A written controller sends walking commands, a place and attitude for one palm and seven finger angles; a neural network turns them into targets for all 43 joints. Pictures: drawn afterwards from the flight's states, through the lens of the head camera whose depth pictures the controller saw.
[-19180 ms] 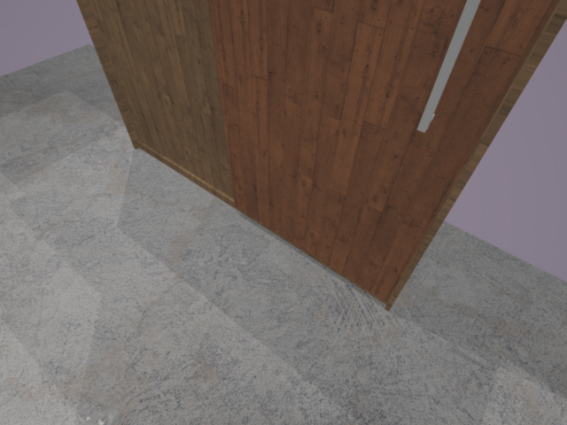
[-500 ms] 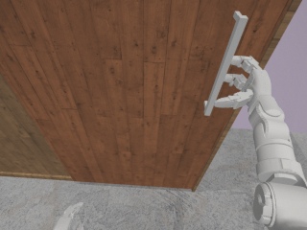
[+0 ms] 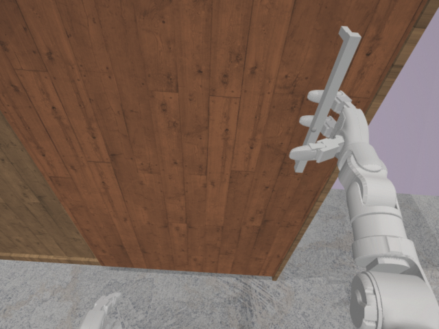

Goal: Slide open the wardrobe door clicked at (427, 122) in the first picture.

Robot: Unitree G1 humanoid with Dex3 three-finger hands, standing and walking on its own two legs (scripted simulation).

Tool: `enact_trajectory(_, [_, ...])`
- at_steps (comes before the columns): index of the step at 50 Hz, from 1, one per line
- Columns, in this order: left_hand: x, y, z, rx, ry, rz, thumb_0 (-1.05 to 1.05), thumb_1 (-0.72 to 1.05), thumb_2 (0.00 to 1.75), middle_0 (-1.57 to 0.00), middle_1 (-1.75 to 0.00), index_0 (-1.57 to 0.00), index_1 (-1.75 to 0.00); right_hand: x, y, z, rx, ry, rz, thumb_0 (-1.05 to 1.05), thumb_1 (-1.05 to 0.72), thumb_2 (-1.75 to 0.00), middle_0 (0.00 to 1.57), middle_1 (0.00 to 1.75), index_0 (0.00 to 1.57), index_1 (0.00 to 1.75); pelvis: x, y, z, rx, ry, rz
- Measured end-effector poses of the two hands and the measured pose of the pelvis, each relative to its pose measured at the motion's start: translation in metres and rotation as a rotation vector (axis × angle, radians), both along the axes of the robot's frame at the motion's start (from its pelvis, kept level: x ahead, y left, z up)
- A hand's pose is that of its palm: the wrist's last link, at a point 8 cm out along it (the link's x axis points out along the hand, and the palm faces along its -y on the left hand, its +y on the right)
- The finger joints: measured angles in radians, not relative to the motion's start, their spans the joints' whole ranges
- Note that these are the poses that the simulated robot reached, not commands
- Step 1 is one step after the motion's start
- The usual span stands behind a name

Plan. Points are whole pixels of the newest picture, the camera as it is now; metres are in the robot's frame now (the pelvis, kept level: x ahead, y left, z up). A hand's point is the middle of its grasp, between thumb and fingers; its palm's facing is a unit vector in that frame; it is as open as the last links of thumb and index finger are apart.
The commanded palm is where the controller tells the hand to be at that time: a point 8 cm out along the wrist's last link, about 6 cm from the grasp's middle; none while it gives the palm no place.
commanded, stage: slide the fingers in behind the handle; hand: right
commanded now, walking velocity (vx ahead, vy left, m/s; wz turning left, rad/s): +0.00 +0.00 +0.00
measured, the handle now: (318, 111) +0.48 -0.14 +0.19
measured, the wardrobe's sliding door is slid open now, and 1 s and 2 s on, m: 0.00 0.00 0.00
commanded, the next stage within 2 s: grip the handle and tug to test in 0.70 s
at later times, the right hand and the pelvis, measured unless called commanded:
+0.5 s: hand (311, 129) +0.42 -0.12 +0.19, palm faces -0.01 +1.00 +0.00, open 14.1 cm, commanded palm +0.39 -0.16 +0.19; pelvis -0.01 +0.01 +0.00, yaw +0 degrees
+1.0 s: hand (311, 128) +0.42 -0.12 +0.19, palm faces -0.02 +1.00 +0.00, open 13.1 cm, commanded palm +0.40 -0.17 +0.19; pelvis -0.01 -0.01 +0.00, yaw +0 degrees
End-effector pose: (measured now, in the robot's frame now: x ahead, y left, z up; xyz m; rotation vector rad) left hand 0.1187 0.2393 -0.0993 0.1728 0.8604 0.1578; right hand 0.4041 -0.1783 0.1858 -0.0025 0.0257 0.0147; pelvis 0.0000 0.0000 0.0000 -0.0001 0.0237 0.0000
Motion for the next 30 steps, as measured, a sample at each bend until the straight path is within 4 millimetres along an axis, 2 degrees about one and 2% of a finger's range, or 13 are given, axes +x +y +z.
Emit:
enact_trajectory(4, [0.000,0.004,0.001,0.005,-0.004,-0.001,0.01,0.91,0.89,-0.21,-0.30,-0.20,-0.30,-0.003,0.007,0.002,0.007,-0.018,0.000,-0.01,0.50,-0.30,0.29,1.20,0.30,1.20,-0.002,0.003,0.000,-0.002,-0.004,0.000])
enact_trajectory(16, [-0.001,0.009,0.004,0.010,-0.019,0.002,0.01,0.91,0.89,-0.21,-0.30,-0.20,-0.30,-0.007,0.007,0.004,0.000,-0.013,-0.015,-0.01,0.50,-0.30,0.27,1.20,0.28,1.20,-0.007,0.008,0.001,-0.002,-0.012,-0.003])
enact_trajectory(30, [-0.011,0.005,0.001,0.010,-0.001,0.007,0.01,0.91,0.89,-0.21,-0.30,-0.20,-0.30,-0.007,0.006,0.003,0.002,-0.024,-0.005,-0.01,0.50,-0.30,0.27,1.20,0.28,1.20,-0.009,0.004,0.001,0.000,-0.009,-0.001])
